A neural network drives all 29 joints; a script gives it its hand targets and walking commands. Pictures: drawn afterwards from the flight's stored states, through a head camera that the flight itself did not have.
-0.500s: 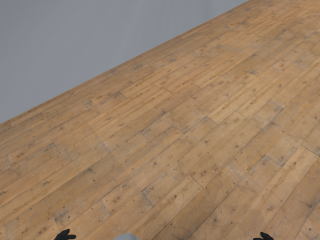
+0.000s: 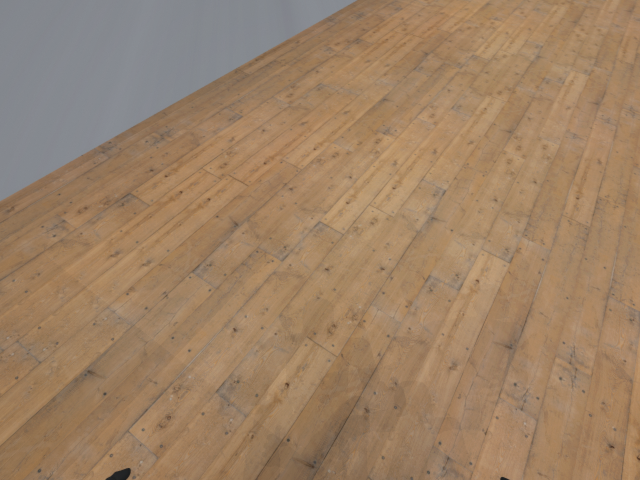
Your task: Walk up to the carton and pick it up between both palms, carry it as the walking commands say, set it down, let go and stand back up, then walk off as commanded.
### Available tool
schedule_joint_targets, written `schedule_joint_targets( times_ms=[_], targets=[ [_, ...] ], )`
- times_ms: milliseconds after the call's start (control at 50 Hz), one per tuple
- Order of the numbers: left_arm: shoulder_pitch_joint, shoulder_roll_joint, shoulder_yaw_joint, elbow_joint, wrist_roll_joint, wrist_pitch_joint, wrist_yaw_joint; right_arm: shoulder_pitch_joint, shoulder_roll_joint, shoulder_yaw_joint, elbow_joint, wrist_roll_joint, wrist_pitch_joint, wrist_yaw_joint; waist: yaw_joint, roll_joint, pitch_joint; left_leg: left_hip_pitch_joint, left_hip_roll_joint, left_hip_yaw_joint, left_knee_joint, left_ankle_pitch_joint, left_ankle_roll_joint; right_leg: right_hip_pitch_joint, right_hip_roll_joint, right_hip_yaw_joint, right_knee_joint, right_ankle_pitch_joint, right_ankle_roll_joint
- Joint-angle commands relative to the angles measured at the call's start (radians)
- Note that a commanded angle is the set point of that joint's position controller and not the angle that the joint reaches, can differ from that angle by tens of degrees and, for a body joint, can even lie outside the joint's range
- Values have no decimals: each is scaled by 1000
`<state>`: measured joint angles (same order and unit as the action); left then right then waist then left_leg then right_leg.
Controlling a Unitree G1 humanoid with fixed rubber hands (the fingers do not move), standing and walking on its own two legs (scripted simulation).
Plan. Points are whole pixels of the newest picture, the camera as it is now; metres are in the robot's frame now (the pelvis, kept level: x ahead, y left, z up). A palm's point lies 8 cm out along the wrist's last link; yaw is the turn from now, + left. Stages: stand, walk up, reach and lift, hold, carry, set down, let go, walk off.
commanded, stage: walk up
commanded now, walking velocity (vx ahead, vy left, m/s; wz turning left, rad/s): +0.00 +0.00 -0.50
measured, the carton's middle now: out of the picture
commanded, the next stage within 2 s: none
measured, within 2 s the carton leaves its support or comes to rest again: neither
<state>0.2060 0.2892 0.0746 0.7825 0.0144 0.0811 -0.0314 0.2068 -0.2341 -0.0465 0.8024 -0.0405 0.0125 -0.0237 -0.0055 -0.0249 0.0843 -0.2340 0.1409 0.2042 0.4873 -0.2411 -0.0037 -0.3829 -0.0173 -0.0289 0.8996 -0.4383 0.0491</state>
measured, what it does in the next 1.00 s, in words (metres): steps on the spot, turning right: right foot, then left foot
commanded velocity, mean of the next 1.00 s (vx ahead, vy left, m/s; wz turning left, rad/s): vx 0.00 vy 0.00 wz -0.50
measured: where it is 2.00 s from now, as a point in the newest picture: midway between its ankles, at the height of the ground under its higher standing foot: outside the picture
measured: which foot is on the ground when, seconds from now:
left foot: down 0.00-0.12, up 0.14-0.54, down 0.56-0.94, up 0.96-1.00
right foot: up 0.00-0.10, down 0.12-0.58, up 0.60-0.92, down 0.94-1.00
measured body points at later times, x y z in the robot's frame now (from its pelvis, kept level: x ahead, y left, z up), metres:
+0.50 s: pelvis -0.03 -0.03 +0.00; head +0.01 -0.04 +0.44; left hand +0.13 +0.23 -0.12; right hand +0.06 -0.33 -0.12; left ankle +0.00 +0.11 -0.71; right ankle -0.03 -0.14 -0.74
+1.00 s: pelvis -0.07 -0.03 -0.02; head -0.04 -0.06 +0.43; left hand +0.19 +0.14 -0.12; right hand -0.15 -0.31 -0.16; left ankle -0.01 +0.10 -0.72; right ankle -0.12 -0.12 -0.74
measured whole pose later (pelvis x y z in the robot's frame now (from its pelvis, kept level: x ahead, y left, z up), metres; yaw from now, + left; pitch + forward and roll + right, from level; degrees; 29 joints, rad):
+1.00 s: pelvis -0.07 -0.03 -0.02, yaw -29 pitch +0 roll +0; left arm 0.14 0.28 0.05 0.77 0.02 0.04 -0.02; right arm 0.24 -0.31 -0.05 0.86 -0.02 0.04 -0.01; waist -0.03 0.04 0.08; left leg -0.34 0.14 0.14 0.80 -0.46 -0.05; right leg -0.30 -0.01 -0.05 0.62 -0.30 -0.02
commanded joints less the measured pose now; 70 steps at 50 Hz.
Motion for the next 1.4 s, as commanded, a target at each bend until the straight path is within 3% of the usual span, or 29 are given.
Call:
schedule_joint_targets(
  times_ms=[0,40,80,100,120,140,180,240,440,520,540,560,580,600,640,700,840,900,920,940,960,1000,1080,1220,1300,1320,1340,1360,1380],
  targets=[
    [-30,44,-2,-85,-2,-14,-3,33,-205,-52,-22,-10,3,0,-36,264,-111,131,222,-149,-115,397,119,4,-2,-53,-149,-40,10],
    [-7,44,-8,-78,-4,-23,-4,36,-224,-61,-11,-9,11,2,-24,241,-134,121,217,-129,-73,417,103,83,12,-93,-275,19,7],
    [40,82,0,-58,7,-40,-1,26,-205,-55,-16,-1,15,5,19,187,-153,8,176,-75,17,241,48,248,-20,-83,-469,184,-22],
    [73,145,14,-52,17,-51,2,11,-170,-42,-33,3,16,12,42,56,-149,-123,105,-41,148,89,6,350,-128,46,-525,294,-55],
    [93,261,39,-65,29,-59,8,-48,-128,-24,-92,10,24,13,80,-281,-128,-348,-56,-5,406,-309,-70,371,-377,423,-586,605,-155],
    [118,266,38,-46,9,-58,18,-108,-143,-31,-103,20,38,4,94,-234,-122,-371,-34,-123,534,-359,-81,309,-390,429,-585,695,-217],
    [9,202,28,-47,6,-56,28,-58,-161,-39,-69,12,38,4,29,-173,-77,-356,-18,-179,591,-254,-78,258,-292,293,-568,607,-182],
    [-29,160,23,-50,5,-57,31,-22,-162,-45,-33,9,46,11,8,-147,-106,-293,-39,-164,624,-151,-77,227,-209,198,-531,661,-159],
    [23,180,43,-27,15,-52,34,-124,-125,-16,-56,27,41,8,39,-145,-104,-173,-92,-174,289,-203,-49,194,-193,343,-554,563,-200],
    [1,162,38,-15,8,-43,31,-38,-113,-12,-31,34,13,-3,0,-112,-143,58,-115,-151,-28,-60,-22,115,-125,330,-479,525,-153],
    [-2,135,29,-21,4,-45,29,23,-139,-22,-15,32,1,-10,-22,-47,-161,179,-51,-200,-129,-5,-7,28,-78,297,-403,454,-117],
    [22,79,14,-29,4,-49,26,42,-209,-35,-6,24,-2,-19,-8,166,-152,264,134,-375,-199,111,25,-120,35,184,-207,209,-64],
    [-7,62,7,-68,12,-44,28,3,-289,-47,-24,19,6,-12,-22,402,-124,178,340,-549,-241,199,162,-222,78,57,-14,-123,-25],
    [-26,92,23,-55,10,-37,29,-17,-257,-35,-24,20,5,-5,-10,275,-91,93,322,-476,-219,259,188,-182,26,66,137,-116,-11],
    [9,92,33,-18,5,-27,11,-70,-186,-18,-36,20,1,-7,21,173,-81,37,221,-296,-191,280,141,-142,29,54,243,-15,6],
    [8,89,26,-8,-9,-25,-4,-49,-162,-19,-16,13,-7,-10,5,209,-85,94,155,-179,-142,401,119,-131,20,14,206,29,31],
    [-74,37,-11,-60,-13,-23,-2,49,-221,-43,24,3,-6,1,-46,242,-103,164,202,-178,-102,480,135,-24,-4,-40,-165,-54,0],
    [2,61,-5,-43,-8,-40,3,32,-220,-40,10,9,3,11,10,186,-140,72,177,-130,8,402,81,154,9,-53,-377,88,-33],
    [56,97,7,-30,3,-48,6,25,-201,-30,-2,15,3,15,44,122,-162,-23,139,-90,98,302,39,273,-28,-25,-463,185,-58],
    [96,176,23,-29,17,-57,9,16,-153,-14,-29,17,6,22,64,-148,-137,-210,17,-28,344,-107,-19,355,-229,226,-562,402,-110],
    [81,255,42,-41,19,-56,21,-45,-130,1,-70,21,18,15,83,-321,-120,-340,-60,-102,489,-375,-72,288,-382,482,-566,623,-217],
    [34,191,35,-38,-1,-56,29,-33,-156,-8,-49,24,30,12,36,-182,-81,-330,-16,-201,591,-315,-80,224,-308,364,-536,608,-229],
    [-44,129,23,-49,12,-64,34,-16,-140,-30,-45,2,34,12,19,-126,-120,-265,-43,-163,575,-215,-65,204,-185,202,-477,709,-199],
    [-10,132,39,-31,21,-57,37,-52,-118,-22,-66,27,37,2,30,-130,-127,-178,-80,-136,333,-176,-46,198,-192,343,-517,587,-218],
    [-36,127,38,-9,16,-48,31,11,-93,-20,-55,32,18,-6,-5,-136,-138,-7,-115,-120,97,-125,-19,126,-155,375,-510,548,-194],
    [-45,113,31,-9,13,-46,28,55,-103,-24,-44,33,10,-10,-30,-104,-147,106,-93,-129,-25,-59,-3,55,-118,349,-479,474,-166],
    [-50,75,17,-18,11,-49,24,120,-152,-41,-25,25,4,-16,-58,27,-163,243,38,-256,-162,-88,32,-88,-47,276,-371,317,-121],
    [-62,-2,-7,-55,23,-50,20,109,-254,-64,-35,14,8,-23,-69,374,-126,254,291,-568,-301,-103,122,-285,127,68,-149,-46,-49],
    [-94,18,10,-54,26,-39,29,50,-265,-54,-41,17,9,-17,-48,302,-88,95,364,-586,-289,-32,177,-252,46,60,50,-124,-27]
  ],
)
